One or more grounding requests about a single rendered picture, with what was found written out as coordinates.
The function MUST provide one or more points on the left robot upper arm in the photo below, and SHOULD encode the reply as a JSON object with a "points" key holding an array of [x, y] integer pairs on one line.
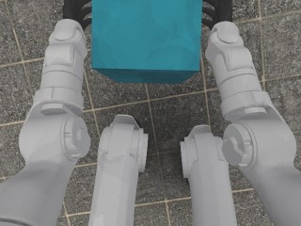
{"points": [[51, 147]]}

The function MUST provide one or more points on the right robot thigh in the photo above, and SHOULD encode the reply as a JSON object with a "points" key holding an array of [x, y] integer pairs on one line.
{"points": [[209, 182]]}

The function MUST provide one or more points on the carton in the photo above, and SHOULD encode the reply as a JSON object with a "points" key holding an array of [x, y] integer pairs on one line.
{"points": [[146, 41]]}

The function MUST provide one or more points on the right robot forearm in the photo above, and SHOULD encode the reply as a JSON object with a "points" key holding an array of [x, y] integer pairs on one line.
{"points": [[236, 77]]}

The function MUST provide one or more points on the robot right shin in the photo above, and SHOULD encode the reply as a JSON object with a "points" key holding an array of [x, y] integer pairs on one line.
{"points": [[204, 128]]}

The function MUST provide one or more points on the robot right hand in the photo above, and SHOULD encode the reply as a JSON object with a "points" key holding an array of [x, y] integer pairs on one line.
{"points": [[222, 13]]}

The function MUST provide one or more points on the left robot forearm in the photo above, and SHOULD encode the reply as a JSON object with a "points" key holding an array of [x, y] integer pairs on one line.
{"points": [[62, 73]]}

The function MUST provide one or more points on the robot left hand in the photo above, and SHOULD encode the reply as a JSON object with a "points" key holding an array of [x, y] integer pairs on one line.
{"points": [[72, 9]]}

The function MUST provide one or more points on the right robot upper arm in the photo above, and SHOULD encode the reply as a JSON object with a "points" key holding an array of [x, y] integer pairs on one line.
{"points": [[264, 150]]}

